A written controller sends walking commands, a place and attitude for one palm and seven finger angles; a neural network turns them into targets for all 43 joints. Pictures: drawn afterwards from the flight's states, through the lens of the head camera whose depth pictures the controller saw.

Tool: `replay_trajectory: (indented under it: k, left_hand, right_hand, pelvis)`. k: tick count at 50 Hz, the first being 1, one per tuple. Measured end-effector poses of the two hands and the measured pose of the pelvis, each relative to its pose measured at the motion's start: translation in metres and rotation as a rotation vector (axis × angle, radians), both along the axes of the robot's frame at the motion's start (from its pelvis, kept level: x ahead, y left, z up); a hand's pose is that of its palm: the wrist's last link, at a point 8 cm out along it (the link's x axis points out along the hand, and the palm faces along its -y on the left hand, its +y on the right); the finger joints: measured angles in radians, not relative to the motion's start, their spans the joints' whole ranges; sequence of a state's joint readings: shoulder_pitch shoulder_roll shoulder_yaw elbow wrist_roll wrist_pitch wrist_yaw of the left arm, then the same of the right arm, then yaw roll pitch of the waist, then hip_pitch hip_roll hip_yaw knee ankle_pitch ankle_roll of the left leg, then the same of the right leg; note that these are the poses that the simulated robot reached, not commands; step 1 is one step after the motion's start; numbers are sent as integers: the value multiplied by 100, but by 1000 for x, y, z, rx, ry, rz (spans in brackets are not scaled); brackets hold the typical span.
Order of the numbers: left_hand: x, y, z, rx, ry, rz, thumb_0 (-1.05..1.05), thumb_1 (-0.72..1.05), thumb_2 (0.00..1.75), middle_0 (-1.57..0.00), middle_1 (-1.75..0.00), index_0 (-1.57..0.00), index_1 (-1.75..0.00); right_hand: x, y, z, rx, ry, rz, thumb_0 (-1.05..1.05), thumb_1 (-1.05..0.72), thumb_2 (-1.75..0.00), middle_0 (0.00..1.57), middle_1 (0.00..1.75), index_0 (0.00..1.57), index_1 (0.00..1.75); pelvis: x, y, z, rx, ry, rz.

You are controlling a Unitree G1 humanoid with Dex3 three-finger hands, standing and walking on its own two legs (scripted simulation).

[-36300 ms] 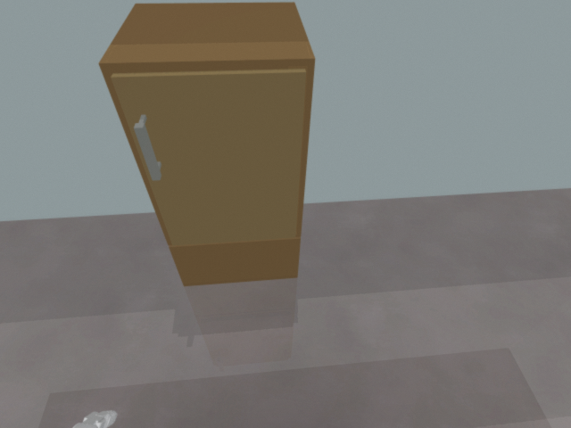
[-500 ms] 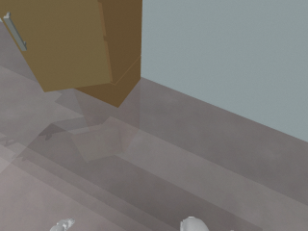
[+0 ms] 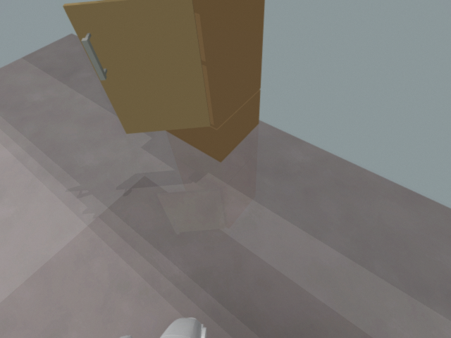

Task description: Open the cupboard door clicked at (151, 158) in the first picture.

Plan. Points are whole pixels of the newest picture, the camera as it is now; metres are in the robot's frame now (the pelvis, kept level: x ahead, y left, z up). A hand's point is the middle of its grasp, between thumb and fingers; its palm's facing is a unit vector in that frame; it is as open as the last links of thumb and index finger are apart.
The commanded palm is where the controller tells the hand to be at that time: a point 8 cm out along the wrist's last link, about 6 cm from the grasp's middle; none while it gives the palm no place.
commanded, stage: take the last steps up to it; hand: left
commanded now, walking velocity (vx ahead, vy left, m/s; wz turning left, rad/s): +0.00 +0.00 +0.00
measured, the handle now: (96, 57) +1.01 +0.52 -0.05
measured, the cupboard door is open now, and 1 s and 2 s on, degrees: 42 42 42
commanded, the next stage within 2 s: come to a stop and stand still in 1.48 s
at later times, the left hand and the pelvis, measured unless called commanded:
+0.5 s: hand out of the picture +0.02 +0.29 -0.19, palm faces +0.19 -0.97 -0.16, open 7.4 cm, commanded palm none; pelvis +0.06 +0.11 +0.00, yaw +6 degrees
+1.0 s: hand (106, 253) +0.32 +0.32 -0.17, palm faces +0.13 -0.98 -0.15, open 7.4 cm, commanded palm none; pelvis +0.23 +0.15 -0.02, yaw +7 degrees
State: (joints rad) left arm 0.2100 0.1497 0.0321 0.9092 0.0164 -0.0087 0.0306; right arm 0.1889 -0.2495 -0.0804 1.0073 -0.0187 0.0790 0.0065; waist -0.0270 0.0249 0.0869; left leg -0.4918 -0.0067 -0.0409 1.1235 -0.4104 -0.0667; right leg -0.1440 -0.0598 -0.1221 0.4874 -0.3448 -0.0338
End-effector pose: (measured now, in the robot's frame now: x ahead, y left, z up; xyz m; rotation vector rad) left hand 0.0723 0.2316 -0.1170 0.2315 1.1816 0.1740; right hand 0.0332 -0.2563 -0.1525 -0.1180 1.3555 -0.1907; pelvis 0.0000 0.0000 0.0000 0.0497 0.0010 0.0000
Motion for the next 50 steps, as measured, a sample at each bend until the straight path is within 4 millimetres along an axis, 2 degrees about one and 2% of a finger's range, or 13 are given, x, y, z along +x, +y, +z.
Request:
replay_trajectory:
  k: [4,8,14,18,20,22,25,31,36,40,45,48,50]
  left_hand:
    - [-40,11,-5,-1,59,75,0,92,90,-21,-30,-20,-30]
    - [-86,22,-15,-25,144,157,0,91,90,-20,-30,-20,-30]
    - [-148,42,-31,-88,293,270,0,91,90,-20,-29,-20,-29]
    - [-161,63,-47,-132,385,297,1,91,90,-20,-29,-20,-29]
    - [-146,76,-48,-137,385,287,1,91,90,-20,-29,-20,-29]
    - [-118,90,-45,-139,341,267,1,91,90,-20,-29,-20,-29]
    - [-66,110,-40,-134,237,229,1,91,90,-20,-29,-20,-29]
    - [38,141,-30,-114,55,160,1,91,90,-20,-29,-20,-29]
    - [112,153,-26,-105,-23,104,0,91,90,-20,-29,-20,-29]
    - [166,152,-25,-109,-62,58,0,91,90,-20,-29,-19,-29]
    - [226,143,-26,-121,-113,23,1,91,90,-20,-29,-20,-29]
    - [241,140,-30,-120,-143,53,0,91,90,-20,-29,-20,-29]
    - [234,141,-31,-119,-116,92,0,91,90,-20,-29,-20,-29]
  right_hand:
    - [39,5,4,-14,-43,80,1,-91,-90,20,30,20,30]
    - [84,24,12,-23,-109,166,1,-91,-90,20,30,19,29]
    - [153,77,28,-32,-218,298,1,-91,-90,20,30,19,29]
    - [182,115,30,-49,-312,338,1,-91,-90,20,30,20,30]
    - [177,128,31,-52,-308,325,1,-91,-90,20,30,20,30]
    - [164,138,31,-51,-269,301,1,-91,-90,20,30,20,30]
    - [135,149,29,-50,-183,253,0,-91,-90,20,30,20,30]
    - [74,150,27,-77,20,156,0,-94,-90,20,30,20,30]
    - [28,167,24,-55,187,80,0,-93,-90,20,30,20,30]
    - [7,189,23,-14,298,35,1,-92,-90,20,30,20,30]
    - [11,212,22,41,401,-7,1,-91,-90,20,30,20,30]
    - [37,216,15,62,413,-18,1,-91,-90,20,30,20,30]
    - [71,213,9,66,377,0,1,-91,-90,20,30,20,30]
  pelvis:
    - [2,3,-1,-3,-8,34]
    - [6,14,-3,-18,-10,65]
    - [21,45,-8,-31,1,103]
    - [33,75,-20,-40,-3,110]
    - [40,87,-17,-45,-9,103]
    - [49,98,-11,-53,-9,103]
    - [62,112,-3,-60,-11,109]
    - [91,134,1,-67,-15,114]
    - [120,145,-3,-62,-14,114]
    - [147,150,-7,-60,-8,118]
    - [186,152,-13,-60,-7,110]
    - [214,151,-19,-32,-10,115]
    - [226,153,-17,-45,-21,115]
